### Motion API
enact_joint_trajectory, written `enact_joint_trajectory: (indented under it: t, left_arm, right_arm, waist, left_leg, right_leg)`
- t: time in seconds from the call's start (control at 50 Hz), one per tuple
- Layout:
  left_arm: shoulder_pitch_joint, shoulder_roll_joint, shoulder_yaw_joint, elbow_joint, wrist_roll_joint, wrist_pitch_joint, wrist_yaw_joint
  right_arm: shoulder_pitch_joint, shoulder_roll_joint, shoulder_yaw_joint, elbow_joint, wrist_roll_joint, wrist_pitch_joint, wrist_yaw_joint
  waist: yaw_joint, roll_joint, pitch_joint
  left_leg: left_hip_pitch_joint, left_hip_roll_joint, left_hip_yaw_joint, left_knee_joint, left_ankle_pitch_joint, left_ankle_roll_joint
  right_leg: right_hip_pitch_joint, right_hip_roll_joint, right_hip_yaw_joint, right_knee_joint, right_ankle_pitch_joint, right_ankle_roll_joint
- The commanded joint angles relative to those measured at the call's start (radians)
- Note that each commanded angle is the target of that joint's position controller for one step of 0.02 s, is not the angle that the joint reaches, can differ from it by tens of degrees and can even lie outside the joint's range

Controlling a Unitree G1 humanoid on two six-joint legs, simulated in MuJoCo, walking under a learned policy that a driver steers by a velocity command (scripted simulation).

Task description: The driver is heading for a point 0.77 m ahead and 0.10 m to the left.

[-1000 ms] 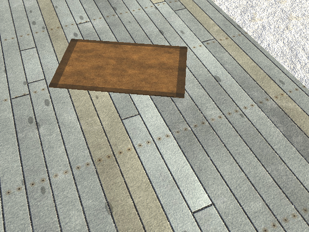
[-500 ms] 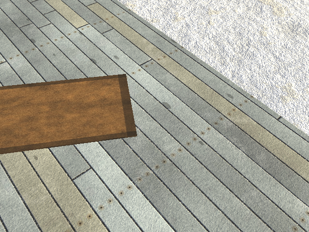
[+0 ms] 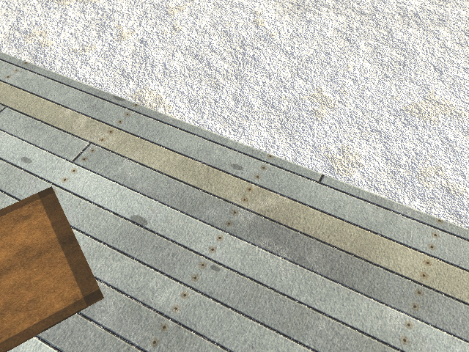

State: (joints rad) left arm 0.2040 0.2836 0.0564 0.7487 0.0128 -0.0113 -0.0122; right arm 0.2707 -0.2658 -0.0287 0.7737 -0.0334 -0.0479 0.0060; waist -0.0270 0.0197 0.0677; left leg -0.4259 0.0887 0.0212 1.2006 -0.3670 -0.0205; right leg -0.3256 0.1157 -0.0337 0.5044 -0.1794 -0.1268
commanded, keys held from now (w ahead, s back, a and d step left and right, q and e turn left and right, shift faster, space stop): w+e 0.14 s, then e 0.06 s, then no key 0.80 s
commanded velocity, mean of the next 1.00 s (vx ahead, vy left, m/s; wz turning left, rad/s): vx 0.19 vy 0.00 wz -0.26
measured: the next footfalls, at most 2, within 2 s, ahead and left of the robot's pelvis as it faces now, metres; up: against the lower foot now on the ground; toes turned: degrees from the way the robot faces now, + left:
left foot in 0.36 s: +0.37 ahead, +0.09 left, +0.00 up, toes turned -11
right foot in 0.72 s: +0.26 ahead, -0.10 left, +0.00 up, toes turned -10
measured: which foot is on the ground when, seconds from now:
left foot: up 0.00-0.34, down 0.36-1.00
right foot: down 0.00-0.38, up 0.40-0.70, down 0.72-1.00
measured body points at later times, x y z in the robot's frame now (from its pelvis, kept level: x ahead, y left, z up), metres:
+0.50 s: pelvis +0.23 +0.03 +0.00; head +0.27 +0.03 +0.45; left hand +0.34 +0.29 -0.14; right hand +0.33 -0.24 -0.10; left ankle +0.33 +0.09 -0.73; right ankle +0.11 -0.06 -0.65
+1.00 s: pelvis +0.26 +0.00 +0.01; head +0.25 +0.00 +0.46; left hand +0.37 +0.23 -0.13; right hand +0.23 -0.25 -0.14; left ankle +0.33 +0.09 -0.73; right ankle +0.22 -0.09 -0.73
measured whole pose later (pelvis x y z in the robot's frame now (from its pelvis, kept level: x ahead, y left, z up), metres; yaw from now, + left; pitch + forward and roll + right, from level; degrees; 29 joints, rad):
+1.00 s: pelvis +0.26 +0.00 +0.01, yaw -13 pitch -2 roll +0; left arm 0.26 0.20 0.00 0.97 0.01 0.00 0.03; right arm 0.29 -0.22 -0.02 0.99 -0.01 0.01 -0.01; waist -0.03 0.01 0.01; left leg -0.24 -0.01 0.03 0.39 -0.12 0.02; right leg -0.13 0.05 0.04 0.40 -0.24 -0.03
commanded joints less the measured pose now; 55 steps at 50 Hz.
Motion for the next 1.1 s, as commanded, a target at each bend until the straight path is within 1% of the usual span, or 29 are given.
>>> enact_joint_trajectory:
  t: [0.02, 0.06, 0.14, 0.18, 0.22, 0.26, 0.3, 0.34, 0.36, 0.38, 0.4, 0.42, 0.44, 0.46, 0.48, 0.5, 0.56, 0.62, 0.66, 0.7, 0.72, 0.74, 0.76, 0.78, 0.82, 0.86, 0.9, 0.94, 1.1]
  left_arm:
    - [0.063, 0.12, 0.034, -0.037, -0.012, -0.033, 0.005]
    - [0.087, 0.137, 0.04, -0.024, -0.008, -0.042, 0.002]
    - [0.174, 0.145, 0.045, 0.002, -0.011, -0.044, 0.002]
    - [0.212, 0.147, 0.046, 0.017, -0.012, -0.042, 0.007]
    - [0.244, 0.149, 0.046, 0.03, -0.011, -0.037, 0.014]
    - [0.265, 0.136, 0.04, 0.039, -0.006, -0.029, 0.022]
    - [0.252, 0.131, 0.037, 0.04, 0.001, -0.024, 0.031]
    - [0.198, 0.15, 0.039, 0.03, -0.004, -0.034, 0.033]
    - [0.174, 0.137, 0.034, 0.02, -0.018, -0.044, 0.028]
    - [0.236, 0.063, 0.016, -0.015, -0.033, -0.051, 0.029]
    - [0.369, 0.076, 0.022, 0.0, -0.049, -0.038, 0.04]
    - [0.346, 0.127, 0.028, 0.043, -0.003, -0.018, 0.045]
    - [0.274, 0.11, 0.026, 0.043, 0.008, -0.007, 0.036]
    - [0.235, 0.088, 0.02, 0.041, 0.01, 0.004, 0.029]
    - [0.207, 0.072, 0.016, 0.037, 0.015, 0.018, 0.02]
    - [0.232, 0.055, 0.011, 0.052, 0.016, 0.033, 0.014]
    - [0.224, 0.027, -0.005, 0.068, 0.008, 0.049, 0.011]
    - [0.151, 0.021, -0.018, 0.072, 0.011, 0.062, 0.014]
    - [0.129, 0.026, -0.021, 0.081, 0.011, 0.063, 0.014]
    - [0.126, 0.021, -0.026, 0.094, 0.019, 0.052, 0.017]
    - [0.111, 0.039, -0.027, 0.088, 0.028, 0.041, 0.022]
    - [0.083, 0.095, -0.02, 0.077, 0.034, 0.03, 0.031]
    - [0.045, 0.08, -0.024, 0.093, 0.012, 0.022, 0.031]
    - [0.005, 0.03, -0.039, 0.096, 0.009, 0.012, 0.031]
    - [0.012, 0.032, -0.039, 0.121, 0.006, 0.006, 0.037]
    - [0.049, 0.033, -0.036, 0.147, -0.001, 0.003, 0.04]
    - [0.078, 0.025, -0.035, 0.171, -0.002, 0.003, 0.04]
    - [0.089, 0.02, -0.035, 0.191, -0.001, 0.002, 0.042]
    - [0.107, 0.002, -0.039, 0.262, -0.004, -0.001, 0.049]
  right_arm:
    - [0.066, -0.108, -0.026, -0.062, -0.019, 0.02, 0.002]
    - [0.023, -0.089, -0.024, -0.073, -0.017, 0.031, 0.008]
    - [-0.149, -0.079, -0.02, -0.125, -0.013, 0.032, 0.012]
    - [-0.205, -0.075, -0.017, -0.141, -0.008, 0.028, 0.011]
    - [-0.235, -0.067, -0.011, -0.15, 0.0, 0.021, 0.008]
    - [-0.257, -0.066, -0.006, -0.154, 0.005, 0.012, 0.006]
    - [-0.215, -0.081, -0.009, -0.139, 0.005, 0.003, 0.002]
    - [-0.07, -0.116, -0.022, -0.087, 0.002, -0.012, -0.012]
    - [0.029, -0.139, -0.027, -0.064, -0.006, -0.03, -0.021]
    - [0.124, -0.214, -0.037, -0.068, -0.017, -0.039, -0.028]
    - [0.116, -0.226, -0.051, -0.065, 0.016, -0.017, -0.02]
    - [0.063, -0.157, -0.038, -0.085, 0.037, -0.005, -0.009]
    - [-0.006, -0.083, -0.018, -0.084, 0.042, -0.002, -0.009]
    - [-0.057, -0.039, -0.001, -0.08, 0.034, 0.003, -0.011]
    - [-0.073, -0.028, 0.008, -0.068, 0.031, 0.003, -0.015]
    - [-0.079, -0.049, 0.003, -0.054, 0.022, 0.004, -0.017]
    - [-0.086, -0.069, 0.0, -0.026, 0.008, 0.004, -0.014]
    - [-0.061, -0.09, -0.007, 0.001, 0.01, 0.02, -0.01]
    - [-0.062, -0.106, -0.014, 0.008, 0.013, 0.041, -0.007]
    - [-0.061, -0.099, -0.013, 0.015, 0.021, 0.059, -0.008]
    - [-0.041, -0.085, -0.011, 0.022, 0.019, 0.061, -0.008]
    - [-0.01, -0.058, -0.006, 0.018, 0.026, 0.059, -0.005]
    - [0.001, -0.032, -0.002, 0.036, 0.038, 0.062, -0.004]
    - [-0.006, -0.036, -0.003, 0.057, 0.034, 0.061, -0.004]
    - [0.024, -0.049, -0.008, 0.094, 0.025, 0.053, -0.004]
    - [0.041, -0.061, -0.011, 0.124, 0.019, 0.046, -0.005]
    - [0.038, -0.048, -0.008, 0.148, 0.023, 0.043, -0.008]
    - [0.032, -0.04, -0.006, 0.169, 0.024, 0.044, -0.012]
    - [0.048, -0.027, -0.003, 0.249, 0.024, 0.048, -0.025]
  waist:
    - [-0.01, -0.044, -0.1]
    - [-0.005, -0.035, -0.082]
    - [0.052, -0.055, -0.035]
    - [0.072, -0.061, -0.025]
    - [0.085, -0.07, -0.045]
    - [0.104, -0.085, -0.061]
    - [0.085, -0.104, -0.074]
    - [0.011, -0.114, -0.11]
    - [-0.043, -0.075, -0.162]
    - [-0.037, 0.109, -0.311]
    - [0.007, 0.266, -0.471]
    - [0.019, 0.08, -0.395]
    - [0.03, 0.026, -0.271]
    - [0.045, 0.019, -0.192]
    - [0.054, 0.051, -0.14]
    - [0.068, 0.092, -0.135]
    - [0.081, 0.102, -0.157]
    - [0.047, 0.138, -0.151]
    - [0.045, 0.133, -0.127]
    - [0.06, 0.086, -0.077]
    - [0.057, 0.03, -0.052]
    - [0.024, -0.078, -0.041]
    - [-0.004, -0.178, -0.02]
    - [-0.016, -0.15, -0.001]
    - [-0.021, -0.135, -0.008]
    - [-0.008, -0.09, -0.001]
    - [0.006, -0.043, -0.001]
    - [0.011, -0.025, -0.006]
    - [0.011, -0.01, -0.018]
  left_leg:
    - [-0.136, 0.034, -0.042, -0.061, 0.012, -0.017]
    - [-0.153, 0.027, -0.027, -0.142, 0.081, -0.028]
    - [-0.243, 0.013, -0.03, -0.327, 0.252, -0.04]
    - [-0.243, -0.014, -0.028, -0.405, 0.296, -0.038]
    - [-0.208, -0.051, -0.013, -0.465, 0.317, -0.026]
    - [-0.154, -0.085, -0.002, -0.529, 0.327, -0.007]
    - [-0.048, -0.111, -0.011, -0.611, 0.307, 0.023]
    - [0.134, -0.13, -0.011, -0.729, 0.36, 0.068]
    - [0.311, -0.057, -0.055, -0.795, 0.562, 0.098]
    - [0.573, 0.233, -0.291, -0.679, 1.119, 0.184]
    - [0.688, 0.414, -0.555, -0.683, 1.388, 0.36]
    - [0.557, 0.355, -0.518, -0.734, 1.201, 0.348]
    - [0.44, 0.282, -0.399, -0.775, 1.014, 0.308]
    - [0.343, 0.222, -0.318, -0.824, 0.894, 0.265]
    - [0.258, 0.171, -0.247, -0.869, 0.825, 0.233]
    - [0.195, 0.14, -0.2, -0.885, 0.802, 0.222]
    - [0.143, 0.11, -0.141, -0.904, 0.707, 0.22]
    - [0.13, 0.1, -0.157, -0.93, 0.406, 0.214]
    - [0.091, 0.094, -0.184, -0.946, 0.153, 0.201]
    - [-0.009, 0.079, -0.196, -0.949, -0.038, 0.147]
    - [-0.045, 0.067, -0.196, -0.938, -0.083, 0.099]
    - [-0.049, 0.006, -0.142, -0.874, -0.068, 0.055]
    - [0.157, -0.068, -0.049, -0.828, 0.056, 0.038]
    - [0.27, -0.059, -0.06, -0.815, 0.147, 0.035]
    - [0.309, -0.038, -0.074, -0.828, 0.201, 0.039]
    - [0.255, -0.017, -0.096, -0.848, 0.199, 0.05]
    - [0.221, -0.015, -0.1, -0.867, 0.191, 0.049]
    - [0.223, -0.013, -0.102, -0.876, 0.197, 0.046]
    - [0.262, -0.004, -0.103, -0.87, 0.247, 0.053]
  right_leg:
    - [0.175, -0.275, 0.342, -0.253, 0.381, -0.18]
    - [0.139, -0.237, 0.315, -0.281, 0.311, -0.168]
    - [0.177, -0.216, 0.34, -0.303, 0.228, -0.135]
    - [0.213, -0.209, 0.329, -0.248, 0.432, -0.113]
    - [0.251, -0.2, 0.302, -0.177, 0.64, -0.084]
    - [0.278, -0.192, 0.295, -0.125, 0.719, -0.053]
    - [0.286, -0.19, 0.313, -0.066, 0.745, -0.017]
    - [0.282, -0.166, 0.318, 0.073, 0.811, 0.023]
    - [0.213, -0.121, 0.299, 0.224, 0.688, 0.045]
    - [0.051, -0.031, 0.223, 0.525, 0.097, 0.078]
    - [-0.092, 0.091, 0.164, 0.745, -0.484, 0.099]
    - [-0.12, 0.037, 0.21, 0.8, -0.415, 0.102]
    - [-0.136, 0.007, 0.207, 0.774, -0.363, 0.113]
    - [-0.128, -0.023, 0.196, 0.707, -0.338, 0.122]
    - [-0.091, -0.046, 0.19, 0.629, -0.303, 0.131]
    - [-0.024, -0.036, 0.156, 0.601, -0.27, 0.14]
    - [0.061, -0.045, 0.11, 0.416, -0.261, 0.144]
    - [0.11, -0.072, 0.066, 0.241, -0.22, 0.131]
    - [0.152, -0.072, 0.043, 0.139, -0.171, 0.117]
    - [0.249, -0.08, 0.05, -0.031, -0.08, 0.087]
    - [0.264, -0.138, 0.134, -0.116, -0.061, 0.066]
    - [0.218, -0.258, 0.293, -0.199, -0.141, 0.03]
    - [-0.021, -0.307, 0.341, -0.273, -0.266, 0.002]
    - [-0.097, -0.274, 0.317, -0.298, -0.322, 0.029]
    - [-0.065, -0.211, 0.254, -0.282, -0.279, 0.071]
    - [0.01, -0.19, 0.222, -0.252, -0.175, 0.07]
    - [0.066, -0.188, 0.208, -0.226, -0.114, 0.06]
    - [0.084, -0.187, 0.202, -0.218, -0.084, 0.056]
    - [0.115, -0.183, 0.181, -0.209, 0.002, 0.056]
Velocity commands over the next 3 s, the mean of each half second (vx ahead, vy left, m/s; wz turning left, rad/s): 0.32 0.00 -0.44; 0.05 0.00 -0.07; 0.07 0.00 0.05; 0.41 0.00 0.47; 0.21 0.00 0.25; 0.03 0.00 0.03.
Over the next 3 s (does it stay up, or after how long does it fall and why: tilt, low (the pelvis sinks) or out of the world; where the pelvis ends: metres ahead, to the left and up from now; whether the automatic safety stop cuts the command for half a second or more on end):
stays up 0.71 0.09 0.01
